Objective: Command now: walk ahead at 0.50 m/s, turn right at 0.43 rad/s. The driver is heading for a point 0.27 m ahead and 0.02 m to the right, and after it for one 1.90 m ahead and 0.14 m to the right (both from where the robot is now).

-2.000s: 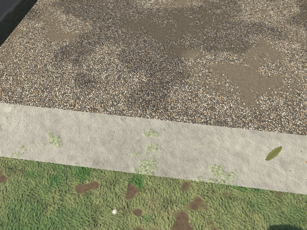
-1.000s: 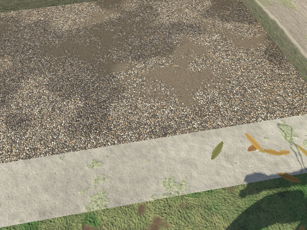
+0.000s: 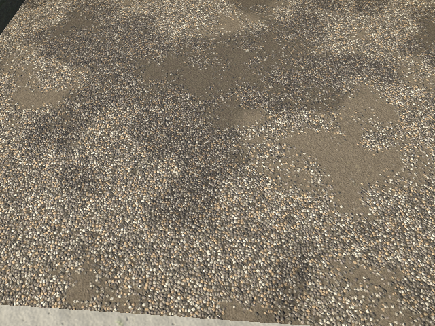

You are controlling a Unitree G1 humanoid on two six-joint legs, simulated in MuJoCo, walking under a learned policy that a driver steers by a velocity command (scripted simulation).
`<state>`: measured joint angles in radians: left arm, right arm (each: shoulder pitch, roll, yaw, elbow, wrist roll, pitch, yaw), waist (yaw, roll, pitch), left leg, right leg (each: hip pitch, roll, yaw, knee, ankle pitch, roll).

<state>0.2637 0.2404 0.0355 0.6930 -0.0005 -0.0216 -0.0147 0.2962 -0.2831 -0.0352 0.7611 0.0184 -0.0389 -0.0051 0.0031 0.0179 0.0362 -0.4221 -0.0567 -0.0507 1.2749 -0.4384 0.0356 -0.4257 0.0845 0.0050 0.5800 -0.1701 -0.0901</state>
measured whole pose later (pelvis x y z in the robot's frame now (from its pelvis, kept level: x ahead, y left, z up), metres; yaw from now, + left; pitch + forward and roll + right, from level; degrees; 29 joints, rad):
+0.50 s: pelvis +0.19 +0.04 +0.00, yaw -15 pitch +0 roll -1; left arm 0.27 0.32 0.08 0.67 0.00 0.06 0.03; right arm 0.29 -0.22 0.00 0.67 -0.02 -0.01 0.00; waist -0.01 -0.04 -0.02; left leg -0.36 -0.02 0.00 0.64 -0.27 0.04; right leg -0.47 0.13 0.15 1.10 -0.44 0.01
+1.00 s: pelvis +0.24 +0.00 +0.00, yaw -12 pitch -2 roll +0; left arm 0.11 0.20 -0.05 0.62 0.02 0.05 0.01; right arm 0.17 -0.20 0.03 0.61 -0.01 0.07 0.01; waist 0.00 -0.03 0.01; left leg -0.27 -0.05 -0.05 0.65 -0.34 0.02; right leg -0.29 0.02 -0.04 0.63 -0.30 -0.03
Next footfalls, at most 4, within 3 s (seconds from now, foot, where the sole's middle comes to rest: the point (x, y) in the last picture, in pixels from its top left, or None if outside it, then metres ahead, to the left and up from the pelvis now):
0.36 left None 0.31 0.10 -0.76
0.76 right None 0.28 -0.11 -0.76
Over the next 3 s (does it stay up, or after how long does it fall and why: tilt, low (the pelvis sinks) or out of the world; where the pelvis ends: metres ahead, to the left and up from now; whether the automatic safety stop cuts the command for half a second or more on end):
stays up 0.27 -0.03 -0.01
